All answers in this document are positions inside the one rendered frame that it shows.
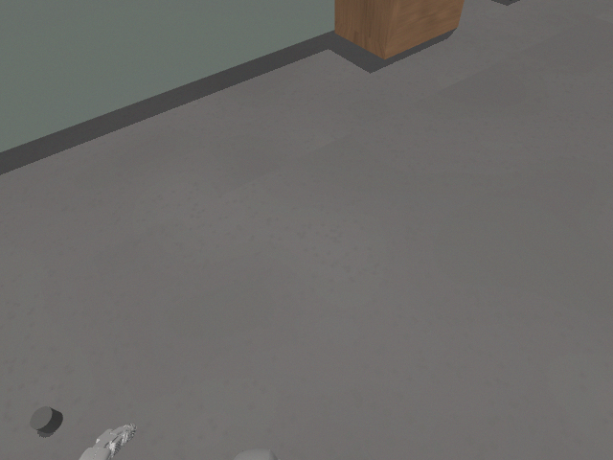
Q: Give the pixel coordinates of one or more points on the tin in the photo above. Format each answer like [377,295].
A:
[46,419]

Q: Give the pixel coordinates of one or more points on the left robot hand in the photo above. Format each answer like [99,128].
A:
[110,443]

